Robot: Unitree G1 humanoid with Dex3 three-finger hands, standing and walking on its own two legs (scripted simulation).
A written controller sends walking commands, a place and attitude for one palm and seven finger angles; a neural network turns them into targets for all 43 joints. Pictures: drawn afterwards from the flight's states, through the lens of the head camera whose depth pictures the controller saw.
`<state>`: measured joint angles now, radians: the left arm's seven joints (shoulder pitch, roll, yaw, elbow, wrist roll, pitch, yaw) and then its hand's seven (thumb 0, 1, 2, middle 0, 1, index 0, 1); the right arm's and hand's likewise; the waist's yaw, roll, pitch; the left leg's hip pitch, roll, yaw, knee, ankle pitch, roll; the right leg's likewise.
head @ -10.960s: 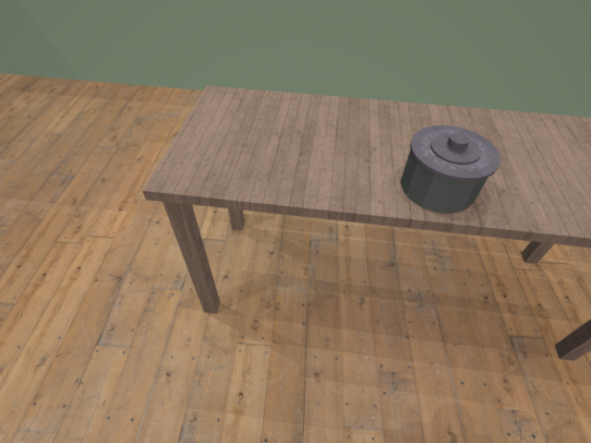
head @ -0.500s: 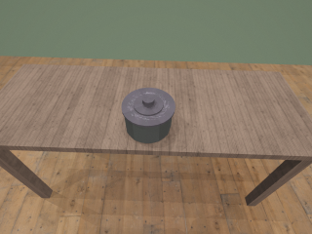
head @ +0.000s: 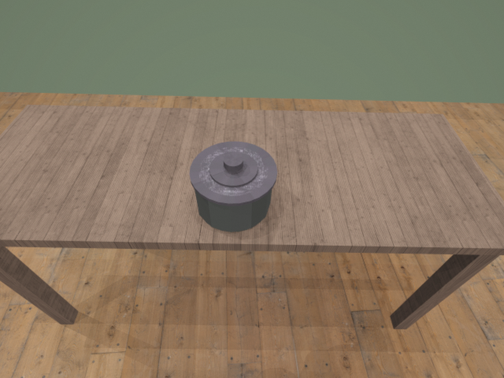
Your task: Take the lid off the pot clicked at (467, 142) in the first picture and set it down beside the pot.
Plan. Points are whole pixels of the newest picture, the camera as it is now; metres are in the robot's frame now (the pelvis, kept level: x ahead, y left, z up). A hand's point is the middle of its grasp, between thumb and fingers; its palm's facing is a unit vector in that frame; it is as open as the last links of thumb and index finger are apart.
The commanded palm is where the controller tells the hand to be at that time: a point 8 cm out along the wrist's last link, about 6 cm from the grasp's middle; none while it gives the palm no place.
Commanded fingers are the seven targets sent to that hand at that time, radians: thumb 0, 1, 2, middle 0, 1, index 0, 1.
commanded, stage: shuffle to correct the standing spot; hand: left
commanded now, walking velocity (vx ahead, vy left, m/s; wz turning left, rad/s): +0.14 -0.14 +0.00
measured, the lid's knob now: (233, 162) +0.53 +0.07 +0.03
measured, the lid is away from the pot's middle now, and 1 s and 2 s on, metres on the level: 0.00 0.00 0.00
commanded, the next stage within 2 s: come to a stop and stand still in 0.44 s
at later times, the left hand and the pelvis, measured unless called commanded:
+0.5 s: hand out of the picture +0.02 +0.11 -0.18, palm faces +0.04 -0.99 -0.14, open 7.4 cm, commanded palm none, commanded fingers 0.00 0.90 0.90 -0.20 -0.30 -0.20 -0.30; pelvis +0.05 -0.04 -0.01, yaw +0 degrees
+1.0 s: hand out of the picture +0.04 +0.14 -0.17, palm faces +0.01 -0.98 -0.20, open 7.4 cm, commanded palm none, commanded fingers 0.00 0.90 0.90 -0.20 -0.30 -0.20 -0.30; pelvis +0.05 -0.03 +0.00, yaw -1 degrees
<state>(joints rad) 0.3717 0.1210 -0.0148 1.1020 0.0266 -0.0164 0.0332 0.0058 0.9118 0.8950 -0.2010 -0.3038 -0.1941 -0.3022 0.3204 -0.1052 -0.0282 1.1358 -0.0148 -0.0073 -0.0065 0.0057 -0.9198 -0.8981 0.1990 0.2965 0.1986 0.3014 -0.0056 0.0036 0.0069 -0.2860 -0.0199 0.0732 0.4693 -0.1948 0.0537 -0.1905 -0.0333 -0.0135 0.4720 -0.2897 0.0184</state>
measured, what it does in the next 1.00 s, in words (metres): shifts its weight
